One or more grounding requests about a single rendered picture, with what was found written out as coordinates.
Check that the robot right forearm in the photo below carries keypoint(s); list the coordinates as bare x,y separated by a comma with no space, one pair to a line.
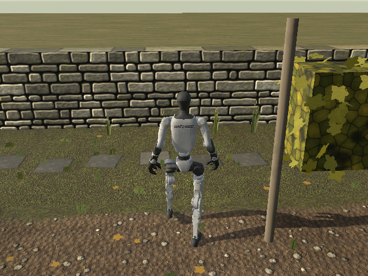
212,151

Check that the left robot foot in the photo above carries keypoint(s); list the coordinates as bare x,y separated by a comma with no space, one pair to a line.
169,214

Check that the robot torso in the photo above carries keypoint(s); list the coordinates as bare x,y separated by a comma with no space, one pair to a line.
183,134

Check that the robot left hand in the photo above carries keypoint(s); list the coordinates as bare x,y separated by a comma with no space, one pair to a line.
150,166

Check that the robot left forearm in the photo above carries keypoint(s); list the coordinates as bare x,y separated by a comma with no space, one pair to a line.
155,154

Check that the left robot upper arm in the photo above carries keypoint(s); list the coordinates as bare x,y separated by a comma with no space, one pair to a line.
166,121

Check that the right robot upper arm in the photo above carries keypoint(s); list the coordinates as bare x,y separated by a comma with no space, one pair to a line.
201,121

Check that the robot right hand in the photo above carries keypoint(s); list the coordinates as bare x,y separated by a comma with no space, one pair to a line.
211,162

